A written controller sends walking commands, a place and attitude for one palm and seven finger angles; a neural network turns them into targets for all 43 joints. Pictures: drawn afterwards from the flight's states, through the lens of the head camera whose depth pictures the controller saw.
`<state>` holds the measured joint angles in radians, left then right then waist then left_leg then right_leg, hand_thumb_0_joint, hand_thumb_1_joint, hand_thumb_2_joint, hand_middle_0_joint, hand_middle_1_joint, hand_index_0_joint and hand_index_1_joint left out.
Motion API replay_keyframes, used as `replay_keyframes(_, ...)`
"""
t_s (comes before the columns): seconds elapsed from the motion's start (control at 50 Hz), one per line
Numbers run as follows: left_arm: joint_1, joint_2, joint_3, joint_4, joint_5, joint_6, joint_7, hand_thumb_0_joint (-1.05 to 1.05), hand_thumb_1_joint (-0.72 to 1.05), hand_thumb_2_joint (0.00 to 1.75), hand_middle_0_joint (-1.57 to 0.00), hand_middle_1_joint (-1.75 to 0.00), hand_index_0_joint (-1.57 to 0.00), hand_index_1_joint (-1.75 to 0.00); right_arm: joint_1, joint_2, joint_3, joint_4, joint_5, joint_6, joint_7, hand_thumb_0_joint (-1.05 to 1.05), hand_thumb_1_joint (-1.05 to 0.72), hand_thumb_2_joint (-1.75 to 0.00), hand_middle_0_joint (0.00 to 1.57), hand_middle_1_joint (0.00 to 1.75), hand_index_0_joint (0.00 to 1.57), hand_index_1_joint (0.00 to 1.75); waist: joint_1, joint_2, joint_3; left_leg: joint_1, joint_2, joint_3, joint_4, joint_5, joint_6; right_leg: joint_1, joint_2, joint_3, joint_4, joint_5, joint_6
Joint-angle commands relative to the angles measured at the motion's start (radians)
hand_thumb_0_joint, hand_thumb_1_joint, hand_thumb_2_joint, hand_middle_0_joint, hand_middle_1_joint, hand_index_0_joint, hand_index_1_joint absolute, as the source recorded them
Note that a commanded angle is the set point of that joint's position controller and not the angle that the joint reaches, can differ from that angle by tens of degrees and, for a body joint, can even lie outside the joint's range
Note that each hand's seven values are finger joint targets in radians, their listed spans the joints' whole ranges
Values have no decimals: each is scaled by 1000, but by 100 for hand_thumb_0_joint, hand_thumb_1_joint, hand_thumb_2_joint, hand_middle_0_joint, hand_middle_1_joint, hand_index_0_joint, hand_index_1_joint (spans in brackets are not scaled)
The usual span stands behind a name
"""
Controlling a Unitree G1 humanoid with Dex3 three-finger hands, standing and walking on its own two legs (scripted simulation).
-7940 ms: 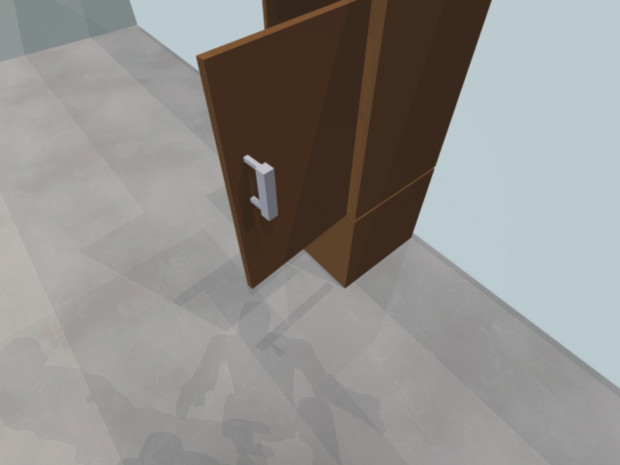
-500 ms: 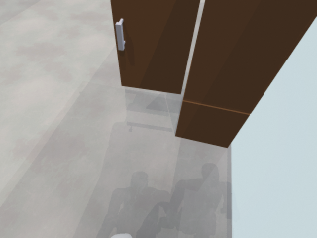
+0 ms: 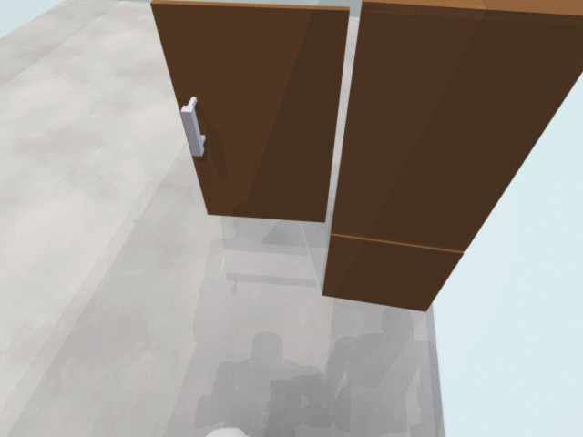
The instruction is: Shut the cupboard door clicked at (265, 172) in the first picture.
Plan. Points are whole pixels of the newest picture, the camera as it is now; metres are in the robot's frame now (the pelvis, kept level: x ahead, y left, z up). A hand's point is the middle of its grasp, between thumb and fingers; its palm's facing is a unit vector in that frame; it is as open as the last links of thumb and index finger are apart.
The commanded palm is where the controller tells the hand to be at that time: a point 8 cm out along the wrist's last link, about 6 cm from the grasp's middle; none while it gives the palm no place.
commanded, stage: take the last steps up to it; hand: left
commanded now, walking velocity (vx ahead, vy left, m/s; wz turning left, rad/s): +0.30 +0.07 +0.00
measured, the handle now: (195, 126) +0.74 +0.26 -0.01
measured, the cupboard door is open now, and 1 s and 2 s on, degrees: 95 95 95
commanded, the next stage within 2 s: come to a stop and stand still in 0.44 s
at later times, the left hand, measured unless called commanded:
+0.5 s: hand (153, 388) +0.22 +0.25 -0.17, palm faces +0.02 -0.98 -0.18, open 7.3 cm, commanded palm none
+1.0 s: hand (168, 327) +0.33 +0.25 -0.17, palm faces +0.02 -0.96 -0.27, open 7.3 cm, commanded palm none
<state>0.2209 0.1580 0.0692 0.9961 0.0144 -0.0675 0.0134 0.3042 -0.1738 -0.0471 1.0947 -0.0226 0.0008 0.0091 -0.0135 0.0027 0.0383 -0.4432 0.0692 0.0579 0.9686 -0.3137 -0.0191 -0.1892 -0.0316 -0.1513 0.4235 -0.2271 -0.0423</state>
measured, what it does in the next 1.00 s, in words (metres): walks ahead: left foot, then right foot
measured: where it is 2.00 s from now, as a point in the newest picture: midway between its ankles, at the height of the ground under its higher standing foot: outside the picture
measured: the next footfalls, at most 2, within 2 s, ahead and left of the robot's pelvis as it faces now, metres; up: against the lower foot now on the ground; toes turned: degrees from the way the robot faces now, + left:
left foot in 0.22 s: +0.28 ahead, +0.17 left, +0.00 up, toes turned +2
right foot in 0.56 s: +0.28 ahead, -0.05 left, +0.00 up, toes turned -4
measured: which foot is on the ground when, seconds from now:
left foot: up 0.00-0.20, down 0.22-1.00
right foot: down 0.00-0.22, up 0.24-0.54, down 0.56-1.00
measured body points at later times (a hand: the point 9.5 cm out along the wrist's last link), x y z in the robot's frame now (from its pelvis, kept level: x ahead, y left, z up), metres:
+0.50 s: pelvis +0.17 +0.07 +0.00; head +0.19 +0.07 +0.45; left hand +0.22 +0.30 -0.16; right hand +0.20 -0.17 -0.15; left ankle +0.19 +0.17 -0.74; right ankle +0.20 -0.05 -0.72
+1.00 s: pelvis +0.24 +0.05 -0.01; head +0.28 +0.04 +0.44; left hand +0.33 +0.31 -0.15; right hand +0.26 -0.18 -0.17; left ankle +0.22 +0.17 -0.74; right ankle +0.22 -0.05 -0.74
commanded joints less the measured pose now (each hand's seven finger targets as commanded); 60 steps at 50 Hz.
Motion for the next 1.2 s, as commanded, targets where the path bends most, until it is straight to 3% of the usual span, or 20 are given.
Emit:
replay_keyframes(0.0, 127, 144, 17, 22, 5, -18, -12, 0, 90, 90, -20, -30, -20, -30, -49, -6, -8, -87, -3, -27, 20, 0, -90, -90, 20, 30, 20, 30, 41, -92, -5, -80, 29, 28, -189, 83, -27, 89, -258, 180, -249, 154, -111)
replay_keyframes(0.08, 149, 175, 20, 55, 9, -13, -14, 0, 90, 90, -20, -30, -20, -30, -131, -20, -9, -131, -1, -40, 30, 0, -90, -90, 20, 30, 20, 30, 58, -134, 19, -32, 9, 45, -336, 91, -12, 100, -271, 169, -212, 122, -100)
replay_keyframes(0.16, 123, 162, 19, 61, 5, 6, -17, 0, 90, 90, -20, -30, -20, -30, 0, -79, -19, -93, -6, -57, 16, 0, -90, -90, 20, 30, 20, 30, -29, -40, 11, 324, -33, 82, -502, 118, 14, -97, -191, 99, -7, 63, -41)
replay_keyframes(0.2, 129, 73, -3, 10, -1, 10, -22, 0, 90, 90, -20, -30, -20, -30, 247, -258, -57, -43, -21, -60, -15, 0, -90, -90, 20, 30, 20, 30, -108, 309, -126, 601, 328, -415, -683, 14, 179, -395, 11, -26, 544, -349, 40)
replay_keyframes(0.22, 79, 76, -7, -22, 5, 6, -20, 0, 90, 90, -20, -30, -20, -30, 249, -265, -54, -45, -16, -51, -24, 0, -90, -90, 20, 30, 20, 30, -111, 213, -116, 548, 387, -489, -718, -37, 240, -459, -7, 76, 723, -375, 19)
replay_keyframes(0.36, 89, 29, -13, 10, 9, 42, -30, 0, 90, 90, -20, -30, -20, -30, 7, -121, -10, -93, -12, -69, -34, 0, -90, -90, 20, 30, 20, 30, 20, 93, -40, 178, 229, -119, -772, 120, 176, -245, -88, 90, 488, -142, 34)
replay_keyframes(0.48, 105, 55, -10, 14, 14, 46, -27, 0, 90, 90, -20, -30, -20, -30, -27, -129, -11, -81, -6, -41, -25, 0, -90, -90, 20, 30, 20, 30, 49, 69, -5, 82, 163, -77, -703, -117, 137, 14, -13, 31, 163, -51, 37)
replay_keyframes(0.52, 151, 123, 1, 27, 16, 35, -17, 0, 90, 90, -20, -30, -20, -30, -38, -80, 2, -82, 3, -41, -19, 0, -90, -90, 20, 30, 20, 30, 83, -67, 8, -6, 40, 10, -526, -146, 65, 126, -106, 193, -32, -115, 2)
replay_keyframes(0.54, 163, 182, 7, 35, 13, 31, -9, 0, 90, 90, -20, -30, -20, -30, -29, -37, 15, -96, 6, -40, -15, 0, -90, -90, 20, 30, 20, 30, 79, -203, 44, -85, -52, 80, -404, -144, 17, 141, -258, 381, -138, -48, -72)
replay_keyframes(0.58, 116, 188, -5, 36, 2, 15, 1, 0, 90, 90, -20, -30, -20, -30, -17, -54, 16, -74, 4, -30, -25, 0, -90, -90, 20, 30, 20, 30, 45, -225, -19, 54, -20, 8, -281, -188, -3, 39, -331, 418, -154, 298, -160)
replay_keyframes(0.64, 5, 151, -18, 33, -9, 23, 19, 0, 90, 90, -20, -30, -20, -30, 76, -30, 24, -6, 19, -18, -38, 0, -90, -90, 20, 30, 20, 30, -14, -140, -84, 202, 6, -20, -532, 146, -17, 95, -220, 205, 55, 800, -87)
replay_keyframes(0.68, 19, 144, -21, 20, -21, 39, 23, 0, 90, 90, -20, -30, -20, -30, 64, -87, 17, -4, 13, -18, -49, 0, -90, -90, 20, 30, 20, 30, 16, 40, -132, 300, 73, -24, -527, 672, 4, 70, -137, 141, 123, 662, 1)
replay_keyframes(0.74, 3, 147, -9, 3, -9, 71, 26, 0, 90, 90, -20, -30, -20, -30, 50, -117, -4, -30, 12, 3, -59, 0, -90, -90, 20, 30, 20, 30, 14, 118, -69, 329, 120, -48, -515, 923, 45, -20, -80, 105, 203, 438, 23)
replay_keyframes(0.78, -19, 132, -5, -22, -8, 87, 23, 0, 90, 90, -20, -30, -20, -30, 62, -147, -15, -41, 7, 10, -64, 0, -90, -90, 20, 30, 20, 30, 6, 149, -58, 371, 197, -125, -543, 1078, 113, -104, -15, 89, 276, -26, 36)
replay_keyframes(0.82, -44, 118, 0, -44, -8, 102, 20, 0, 90, 90, -20, -30, -20, -30, 46, -165, -25, -56, -4, 15, -66, 0, -90, -90, 20, 30, 20, 30, -2, 171, -40, 392, 237, -173, -556, 1053, 175, -168, 16, 115, 335, -262, 32)
replay_keyframes(0.9, 18, 111, 5, -46, -5, 98, 16, 0, 90, 90, -20, -30, -20, -30, -23, -175, -36, -88, -3, 17, -63, 0, -90, -90, 20, 30, 20, 30, 32, 136, -91, 346, 189, -134, -487, 858, 141, -33, 16, 115, 155, -28, 25)
replay_keyframes(0.96, 35, 207, 6, -35, 8, 76, 19, 0, 90, 90, -20, -30, -20, -30, 3, -95, -35, -109, 16, 28, -46, 0, -90, -90, 20, 30, 20, 30, 8, -164, -84, 158, -32, 24, -299, 41, -3, 70, -263, 342, -15, 629, -91)
replay_keyframes(1.0, 22, 199, 2, -29, 7, 67, 26, 0, 90, 90, -20, -30, -20, -30, -51, -64, -23, -114, 15, 50, -46, 0, -90, -90, 20, 30, 20, 30, 29, -223, -75, 108, -57, -57, -96, -284, -6, 43, -303, 396, -65, 717, -176)
replay_keyframes(1.14, -8, 181, -11, 0, -3, 57, 23, 0, 90, 90, -20, -30, -20, -30, -19, -37, 4, -58, 19, 25, -40, 0, -90, -90, 20, 30, 20, 30, -12, -105, -85, 288, -56, -20, -525, 47, -16, 40, -168, 285, 5, 538, -90)
replay_keyframes(1.18, 3, 140, -22, -2, -15, 63, 14, 0, 90, 90, -20, -30, -20, -30, -28, -105, 3, -58, 8, 4, -42, 0, -90, -90, 20, 30, 20, 30, 6, 50, -73, 337, 80, -147, -610, 287, 40, -38, -73, 232, 9, 237, 8)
